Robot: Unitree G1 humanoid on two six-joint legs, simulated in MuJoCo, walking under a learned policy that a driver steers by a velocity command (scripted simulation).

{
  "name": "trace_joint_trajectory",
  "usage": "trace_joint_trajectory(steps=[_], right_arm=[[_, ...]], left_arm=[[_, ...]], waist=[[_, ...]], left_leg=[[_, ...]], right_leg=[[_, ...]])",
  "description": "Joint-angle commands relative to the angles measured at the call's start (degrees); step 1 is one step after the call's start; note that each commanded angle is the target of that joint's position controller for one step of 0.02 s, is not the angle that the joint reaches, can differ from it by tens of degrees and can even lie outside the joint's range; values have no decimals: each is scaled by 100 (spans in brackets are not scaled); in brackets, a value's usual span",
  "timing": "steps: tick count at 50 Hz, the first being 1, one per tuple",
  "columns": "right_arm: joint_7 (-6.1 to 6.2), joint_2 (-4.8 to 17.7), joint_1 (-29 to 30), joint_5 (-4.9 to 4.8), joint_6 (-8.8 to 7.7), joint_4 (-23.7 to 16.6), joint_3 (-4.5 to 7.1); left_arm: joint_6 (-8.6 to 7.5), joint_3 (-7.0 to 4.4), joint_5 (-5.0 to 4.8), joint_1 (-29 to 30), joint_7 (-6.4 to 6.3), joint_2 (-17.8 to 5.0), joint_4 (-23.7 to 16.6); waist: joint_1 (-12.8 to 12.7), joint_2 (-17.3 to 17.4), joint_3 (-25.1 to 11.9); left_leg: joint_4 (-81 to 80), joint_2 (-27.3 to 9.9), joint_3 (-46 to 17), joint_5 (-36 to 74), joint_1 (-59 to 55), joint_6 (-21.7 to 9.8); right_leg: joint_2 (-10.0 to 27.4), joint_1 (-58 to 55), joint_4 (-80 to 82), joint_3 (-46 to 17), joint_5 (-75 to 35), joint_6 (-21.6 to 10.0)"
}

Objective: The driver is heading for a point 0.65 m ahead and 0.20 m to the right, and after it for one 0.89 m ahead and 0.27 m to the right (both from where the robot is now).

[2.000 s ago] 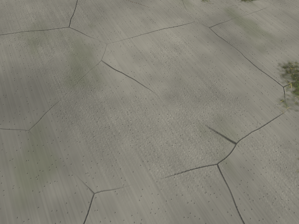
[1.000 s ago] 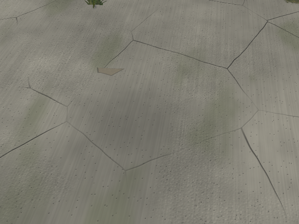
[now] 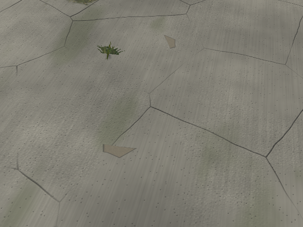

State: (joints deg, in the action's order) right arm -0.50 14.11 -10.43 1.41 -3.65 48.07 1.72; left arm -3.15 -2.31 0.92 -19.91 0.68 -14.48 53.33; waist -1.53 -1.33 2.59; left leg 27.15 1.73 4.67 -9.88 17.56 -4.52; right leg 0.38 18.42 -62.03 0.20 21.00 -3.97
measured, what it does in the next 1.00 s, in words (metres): walks ahead, turning right: right foot, then left foot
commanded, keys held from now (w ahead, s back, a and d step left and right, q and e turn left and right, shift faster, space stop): w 0.06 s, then w+e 0.92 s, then w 0.02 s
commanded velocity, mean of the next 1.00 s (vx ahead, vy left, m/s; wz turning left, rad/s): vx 0.50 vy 0.00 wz -0.42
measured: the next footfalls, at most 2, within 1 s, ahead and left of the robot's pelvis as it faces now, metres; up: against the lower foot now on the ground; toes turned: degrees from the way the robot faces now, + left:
right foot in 0.44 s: +0.38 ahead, -0.12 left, +0.00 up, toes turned -13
left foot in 0.96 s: +0.72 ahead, -0.06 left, +0.00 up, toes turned -29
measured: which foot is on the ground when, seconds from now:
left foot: down 0.00-0.42, up 0.44-0.94, down 0.96-1.00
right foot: up 0.00-0.42, down 0.44-0.98, up 1.00-1.00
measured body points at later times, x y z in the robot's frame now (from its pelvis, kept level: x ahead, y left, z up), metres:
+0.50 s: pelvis +0.27 -0.05 -0.02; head +0.30 -0.06 +0.43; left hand +0.47 +0.17 -0.13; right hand +0.22 -0.29 -0.16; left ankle +0.10 +0.08 -0.65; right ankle +0.34 -0.11 -0.74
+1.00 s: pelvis +0.55 -0.09 -0.02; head +0.58 -0.10 +0.43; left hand +0.66 +0.18 -0.15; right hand +0.64 -0.40 -0.10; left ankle +0.69 -0.04 -0.74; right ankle +0.35 -0.11 -0.71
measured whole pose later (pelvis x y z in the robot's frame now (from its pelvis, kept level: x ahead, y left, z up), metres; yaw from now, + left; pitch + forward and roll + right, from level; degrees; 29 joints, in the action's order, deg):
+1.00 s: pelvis +0.55 -0.09 -0.02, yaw -29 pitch +1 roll +0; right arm 0.2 14.6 -1.7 2.5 -4.4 41.1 0.8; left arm -2.4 -4.7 0.1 -24.3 -0.1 -17.2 51.1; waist -4.9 -0.6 2.4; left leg 31.9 0.7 0.3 -6.4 26.1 -1.3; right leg -7.9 6.0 -43.5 -10.9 27.2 -5.1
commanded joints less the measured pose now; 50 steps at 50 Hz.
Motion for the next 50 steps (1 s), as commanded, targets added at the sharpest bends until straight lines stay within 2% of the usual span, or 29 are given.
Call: trace_joint_trajectory(steps=[1,3,5,9,13,16,17,19,20,21,22,23,24,25,26,27,28,29,32,35,38,41,43,45,46,47,48,49,50], right_arm=[[29,476,-513,-54,-116,32,117],[25,574,-737,-95,-198,186,152],[32,653,-888,-79,-228,287,185],[49,570,-1174,-54,-234,468,157],[108,543,-1402,-44,-258,623,133],[173,595,-1597,-15,-223,772,140],[195,641,-1579,-7,-203,794,149],[233,783,-1463,12,-159,795,180],[240,859,-1419,28,-110,789,203],[243,917,-1372,10,-59,751,216],[230,856,-1284,-17,-65,577,187],[85,237,-1586,-96,-118,220,73],[71,717,-909,-30,-180,99,179],[44,660,-518,-76,-263,-84,153],[50,640,-478,-80,-314,-83,138],[61,608,-470,-23,-264,-61,149],[58,564,-575,72,-147,-73,138],[40,500,-641,120,-33,-75,134],[-8,390,-375,147,143,-240,111],[-25,422,418,121,166,-537,104],[-55,425,975,78,145,-738,74],[-72,458,1442,40,97,-941,38],[-73,521,1584,16,50,-1058,29],[-55,665,1215,-1,-3,-1020,64],[-18,778,752,-10,-35,-893,110],[43,914,22,1,-93,-681,177],[132,1242,-799,99,-165,-576,273],[210,1728,-1273,231,-131,-631,375],[177,1731,-1002,142,-33,-579,415]], left_arm=[[62,-77,114,-254,73,-352,-219],[127,-76,121,-99,123,-310,-260],[166,-74,88,298,148,-298,-358],[160,-57,37,1060,157,-249,-590],[126,24,63,1732,190,-134,-827],[101,37,86,2024,212,-147,-1000],[94,27,93,2001,214,-168,-1024],[93,-27,108,1635,181,-251,-955],[80,-85,117,1162,159,-342,-827],[40,-175,152,382,135,-473,-592],[23,-345,236,-560,67,-902,-361],[67,-534,195,-580,-1,-1580,-428],[143,-522,-42,-597,6,-1453,-395],[161,-484,-62,-176,-33,-1287,-408],[152,-409,-55,84,-35,-952,-430],[127,-364,-60,295,-54,-787,-444],[97,-316,-90,418,-75,-649,-445],[48,-300,-99,414,-70,-644,-452],[-46,-358,-106,185,-54,-886,-411],[-27,-372,-102,-127,-45,-917,-386],[-3,-385,-92,-438,-52,-936,-364],[20,-387,-42,-688,-88,-962,-353],[31,-399,0,-717,-123,-1017,-382],[25,-426,19,-457,-164,-1123,-483],[9,-441,26,-255,-156,-1191,-551],[-24,-441,-5,-128,-115,-1213,-581],[-81,-374,-73,-124,-54,-978,-668],[-103,-239,-234,-441,-49,-395,-879],[-58,-254,-96,-825,-65,-662,-890]], waist=[[33,644,-171],[-16,542,-150],[43,472,16],[209,429,251],[386,441,366],[442,446,414],[398,469,375],[190,625,78],[-9,661,-219],[-342,580,-658],[-752,192,-1219],[-380,-1251,-1753],[-571,-480,-1854],[-397,-256,-981],[-193,190,-556],[25,328,-261],[207,255,-240],[283,197,-295],[294,71,-212],[42,-66,-3],[-209,-168,-31],[-387,-208,-31],[-397,-263,-24],[-134,-343,-69],[94,-362,-219],[452,-160,-568],[801,315,-1220],[759,1324,-1915],[373,1816,-1998]], left_leg=[[-1791,-1420,-1658,453,-929,-649],[-1938,-1355,-1411,874,-925,-728],[-2147,-1360,-1118,810,-1022,-727],[-2244,-1289,-535,1091,-1267,-572],[-2188,-1348,-39,1696,-1607,-473],[-1833,-1512,184,2486,-2206,-404],[-1598,-1555,270,3038,-2383,-366],[-737,-1590,477,4900,-2609,-277],[67,-1583,575,5517,-2629,-246],[1211,-1506,704,5262,-2280,-156],[2839,-1353,745,3712,-1084,-3],[5121,-109,637,-1410,1505,330],[5650,13,-626,-1831,2270,296],[5386,-382,-758,-1256,2618,249],[4843,-584,-715,-881,2342,259],[4445,-703,-716,-819,2009,320],[4161,-763,-725,-811,1637,418],[3949,-765,-707,-839,1442,497],[3288,-753,-524,-548,1531,695],[2393,-742,-467,192,1894,811],[1686,-616,-494,750,1994,802],[1183,-452,-501,840,2020,745],[856,-348,-550,692,1840,664],[411,-240,-623,385,1079,529],[251,-97,-577,140,331,435],[-89,-26,-518,192,-678,309],[-310,-801,-1258,-360,-1978,58],[-685,-2371,-3357,-1244,-3393,-337],[-1164,-2765,-5021,-1529,-3203,-784]], right_leg=[[452,1082,-76,-192,-415,79],[494,1204,66,-96,-669,178],[548,1622,303,-126,-1063,252],[436,2043,1151,-216,-1799,288],[344,1876,2111,180,-2262,173],[244,1840,2577,433,-1922,-48],[161,1732,2686,528,-1693,-148],[-193,1133,2780,797,-1112,-394],[-419,614,2866,888,-850,-542],[-580,-389,3241,836,-977,-718],[111,-1877,3466,-215,-677,-1068],[1884,-3679,3833,-3372,-910,-2083],[1916,-3738,4431,-4202,-1001,-2149],[1791,-3053,4517,-3247,-1334,-1934],[1563,-2300,4647,-2718,-1928,-1681],[1276,-1690,4732,-2271,-2461,-1480],[1044,-1283,4821,-1927,-2788,-1374],[930,-1117,4859,-1762,-2959,-1342],[690,-829,5014,-1535,-3009,-1316],[546,-895,5113,-1583,-2698,-1128],[497,-1270,4959,-1671,-2824,-965],[563,-1683,4697,-1844,-3212,-929],[650,-1859,4472,-2016,-3450,-871],[690,-1706,4198,-2156,-3647,-682],[620,-1481,3852,-2157,-4066,-562],[360,-1255,3050,-2010,-4300,-429],[-38,-661,1705,-1668,-3521,-274],[-776,835,54,-939,-337,-80],[-760,1611,-695,-739,1054,-105]])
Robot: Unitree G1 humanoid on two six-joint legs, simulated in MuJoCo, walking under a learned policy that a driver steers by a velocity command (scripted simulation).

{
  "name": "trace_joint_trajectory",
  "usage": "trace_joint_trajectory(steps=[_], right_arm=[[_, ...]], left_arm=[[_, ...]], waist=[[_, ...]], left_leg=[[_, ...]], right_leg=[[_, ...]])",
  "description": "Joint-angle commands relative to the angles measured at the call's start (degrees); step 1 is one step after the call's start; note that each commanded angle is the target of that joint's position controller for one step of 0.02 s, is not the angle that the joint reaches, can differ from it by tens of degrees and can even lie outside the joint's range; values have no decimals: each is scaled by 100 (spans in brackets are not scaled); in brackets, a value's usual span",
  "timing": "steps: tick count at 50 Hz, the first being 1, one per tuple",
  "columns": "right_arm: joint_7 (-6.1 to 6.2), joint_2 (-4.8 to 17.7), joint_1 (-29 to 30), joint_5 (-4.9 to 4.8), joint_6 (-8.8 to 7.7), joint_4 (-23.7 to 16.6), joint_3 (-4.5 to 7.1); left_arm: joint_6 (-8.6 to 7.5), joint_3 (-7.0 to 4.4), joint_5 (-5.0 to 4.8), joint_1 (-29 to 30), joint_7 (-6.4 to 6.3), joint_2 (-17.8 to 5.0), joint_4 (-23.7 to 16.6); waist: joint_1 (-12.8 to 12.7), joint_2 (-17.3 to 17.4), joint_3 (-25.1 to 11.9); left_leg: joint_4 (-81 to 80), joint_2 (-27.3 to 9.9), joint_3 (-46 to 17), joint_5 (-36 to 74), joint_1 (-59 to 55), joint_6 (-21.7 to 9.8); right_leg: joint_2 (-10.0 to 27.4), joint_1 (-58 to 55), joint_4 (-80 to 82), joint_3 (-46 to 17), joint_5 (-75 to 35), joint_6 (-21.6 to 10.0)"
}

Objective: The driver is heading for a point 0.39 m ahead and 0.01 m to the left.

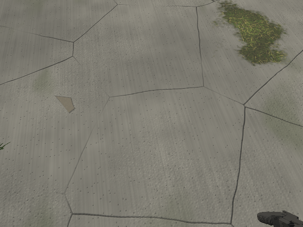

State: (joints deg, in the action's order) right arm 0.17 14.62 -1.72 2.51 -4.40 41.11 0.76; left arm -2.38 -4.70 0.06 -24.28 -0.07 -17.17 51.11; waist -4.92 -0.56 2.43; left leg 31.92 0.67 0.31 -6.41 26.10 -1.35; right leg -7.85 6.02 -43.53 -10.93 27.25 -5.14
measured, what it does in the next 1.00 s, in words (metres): walks ahead: right foot, then left foot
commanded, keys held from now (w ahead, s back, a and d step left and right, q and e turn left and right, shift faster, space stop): w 0.30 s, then no key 0.70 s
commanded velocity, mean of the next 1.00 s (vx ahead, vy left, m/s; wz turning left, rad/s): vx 0.26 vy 0.00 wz -0.13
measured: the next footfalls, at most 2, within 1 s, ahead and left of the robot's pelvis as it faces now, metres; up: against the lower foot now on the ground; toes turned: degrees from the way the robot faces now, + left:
right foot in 0.44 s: +0.35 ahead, -0.13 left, +0.00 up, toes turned -8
left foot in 0.80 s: +0.35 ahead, +0.08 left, +0.00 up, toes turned -4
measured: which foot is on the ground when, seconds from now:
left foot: down 0.00-0.44, up 0.46-0.78, down 0.80-1.00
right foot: up 0.00-0.42, down 0.44-1.00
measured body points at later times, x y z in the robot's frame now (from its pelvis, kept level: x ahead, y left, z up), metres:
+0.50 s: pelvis +0.23 -0.04 +0.01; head +0.27 -0.06 +0.46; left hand +0.45 +0.17 -0.09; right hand +0.18 -0.28 -0.14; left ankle +0.11 +0.10 -0.67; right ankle +0.31 -0.12 -0.72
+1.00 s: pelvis +0.29 -0.04 +0.02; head +0.29 -0.04 +0.47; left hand +0.34 +0.20 -0.13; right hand +0.31 -0.28 -0.13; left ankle +0.31 +0.08 -0.72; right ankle +0.31 -0.12 -0.72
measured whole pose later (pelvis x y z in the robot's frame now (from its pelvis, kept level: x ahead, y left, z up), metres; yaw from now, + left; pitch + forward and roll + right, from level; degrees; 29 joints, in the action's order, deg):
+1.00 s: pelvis +0.29 -0.04 +0.02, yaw -5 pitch -2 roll +0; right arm 1.9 10.2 -14.6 0.4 -0.2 60.6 0.1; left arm -0.8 -0.4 0.5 -15.2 -1.4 -10.8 60.0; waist -0.6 -0.2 0.9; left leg 23.0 -0.6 0.8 -12.3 8.9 0.1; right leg -2.3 10.2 -21.5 3.6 9.7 -3.3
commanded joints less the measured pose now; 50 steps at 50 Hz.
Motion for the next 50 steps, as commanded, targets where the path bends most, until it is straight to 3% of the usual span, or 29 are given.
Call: trace_joint_trajectory(steps=[1,2,4,6,8,12,16,19,21,22,23,24,25,26,27,28,32,37,39,41,42,43,44,46,50], right_arm=[[73,1062,-1456,-25,76,21,392],[32,659,-1206,-67,63,28,295],[22,498,-1187,-54,-1,181,227],[-33,555,-1426,-105,-121,368,243],[-71,629,-1571,-155,-201,495,272],[-95,635,-1717,-170,-173,670,284],[-116,769,-2104,-183,-126,906,321],[-89,826,-2248,-186,-51,1087,329],[-52,721,-2271,-256,-5,1152,285],[-25,530,-2299,-274,-21,999,213],[-1,-65,-3094,-436,27,967,57],[99,544,-2855,-306,163,1118,233],[95,493,-2512,-273,203,1039,241],[90,332,-2278,-230,216,1041,198],[78,311,-2165,-189,264,1066,207],[51,259,-2270,-139,339,1131,196],[52,-14,-2301,-130,533,1318,131],[155,62,-1780,-138,655,1405,99],[169,43,-1736,-96,611,1492,67],[198,381,-1723,-19,479,1500,78],[181,475,-1436,-174,462,1599,109],[147,201,-1297,-197,422,1583,48],[138,130,-1299,-208,381,1621,28],[175,120,-1412,-222,363,1744,26],[195,51,-1535,-210,378,1911,11]], left_arm=[[-55,-40,111,-229,-6,-566,-472],[-44,-15,154,141,57,-491,-476],[14,20,226,336,145,-314,-536],[89,52,243,331,196,-236,-532],[108,78,235,618,228,-209,-638],[75,212,230,1560,313,-75,-937],[23,323,197,2235,324,7,-1108],[-63,324,208,2040,213,-26,-1019],[-181,251,332,1007,122,-188,-598],[-242,168,421,319,63,-542,-458],[-176,26,348,77,8,-1083,-453],[-105,13,-13,-19,3,-903,-390],[-105,119,-42,460,-12,-588,-414],[-117,234,6,889,-31,-214,-445],[-128,300,21,1117,-64,-24,-435],[-125,343,18,1297,-94,76,-410],[-203,363,86,1367,-89,-32,-217],[-41,342,104,1190,-88,-122,74],[44,350,49,1256,-101,-88,138],[73,362,74,979,-99,66,222],[135,384,-1,628,-95,278,375],[160,368,40,636,-115,153,518],[161,333,49,670,-128,81,568],[144,311,55,686,-133,33,666],[123,351,38,712,-169,190,864]], waist=[[593,762,-1113],[616,254,-532],[486,600,-186],[432,695,-241],[414,649,-216],[529,605,4],[715,626,88],[618,644,-36],[198,370,-573],[-20,-72,-1187],[158,-1442,-2075],[1,-814,-2181],[222,-632,-1498],[367,-496,-947],[505,-493,-660],[674,-535,-610],[864,-492,-775],[662,-572,-534],[761,-285,-265],[549,221,-30],[263,968,187],[328,780,262],[359,636,221],[401,461,88],[470,159,63]], left_leg=[[-1666,-2422,-3893,-2316,-3275,-1076],[-1789,-2048,-2980,-1948,-2558,-979],[-2009,-1566,-1875,-749,-1918,-795],[-2051,-1429,-1391,300,-1817,-836],[-2183,-1449,-1096,683,-1917,-939],[-2478,-1253,-488,585,-1844,-920],[-2277,-1214,-188,1342,-1854,-795],[-1524,-1286,-120,2947,-2290,-608],[-186,-903,143,3229,-2158,-329],[906,-653,318,1540,-1396,-142],[2832,122,550,-2504,-55,53],[3427,141,-112,-2945,10,29],[3512,-45,-301,-2728,192,5],[3221,-205,-308,-2436,262,11],[2900,-332,-315,-2151,84,47],[2626,-367,-275,-1938,-315,111],[1553,-245,-78,-1511,-1219,210],[316,-215,64,-1052,-1669,138],[-645,-249,34,-401,-2149,36],[-1206,-1000,-764,39,-2283,-83],[-1369,-1031,-933,-570,-1306,-233],[-1577,-954,-913,-910,-869,-167],[-1588,-816,-757,-840,-835,-70],[-1488,-664,-582,-487,-1170,-23],[-1400,-667,-538,-231,-1506,-74]], right_leg=[[492,3012,-2827,321,-90,-5],[649,2907,-2606,396,-519,33],[854,2635,-2133,458,-764,125],[802,2486,-1989,501,-870,185],[829,2743,-1722,509,-1101,248],[1044,2856,-456,884,-1885,405],[1005,2199,692,1376,-2187,377],[805,1713,1185,1441,-2124,198],[662,267,1949,1446,-2829,-1],[1630,-964,1723,615,-4342,-173],[3389,-2365,1602,-1246,-6629,-1204],[3239,-1923,1720,-1289,-7211,-1406],[2939,-1373,1881,-650,-7086,-1268],[2660,-798,2124,-287,-6714,-1045],[2417,-363,2339,-10,-6425,-839],[2235,56,2501,255,-6223,-722],[1981,648,2632,741,-5851,-679],[1914,1098,2911,438,-2662,-571],[1754,1528,2899,347,-1194,-289],[1383,1725,2631,447,-704,71],[977,1080,2674,828,-1087,157],[1024,482,2560,814,-1501,201],[1106,260,2528,750,-1755,179],[1215,235,2559,665,-1903,143],[1232,381,2674,668,-1897,182]])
